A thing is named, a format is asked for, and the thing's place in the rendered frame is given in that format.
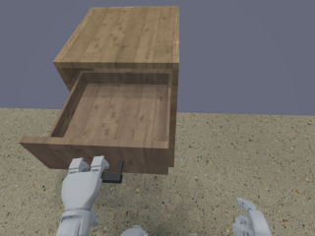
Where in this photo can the robot left forearm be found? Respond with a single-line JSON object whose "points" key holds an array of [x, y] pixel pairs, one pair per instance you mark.
{"points": [[74, 222]]}

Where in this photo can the robot left hand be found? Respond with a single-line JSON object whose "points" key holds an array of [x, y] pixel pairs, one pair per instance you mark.
{"points": [[80, 189]]}

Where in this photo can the cabinet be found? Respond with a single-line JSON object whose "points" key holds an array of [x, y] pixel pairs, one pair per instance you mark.
{"points": [[125, 39]]}

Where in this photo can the handle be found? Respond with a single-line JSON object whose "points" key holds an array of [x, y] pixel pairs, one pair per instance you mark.
{"points": [[112, 177]]}

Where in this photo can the drawer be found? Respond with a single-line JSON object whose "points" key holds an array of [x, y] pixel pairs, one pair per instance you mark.
{"points": [[121, 115]]}

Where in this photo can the robot right hand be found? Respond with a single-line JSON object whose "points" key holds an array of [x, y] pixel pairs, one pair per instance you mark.
{"points": [[254, 224]]}

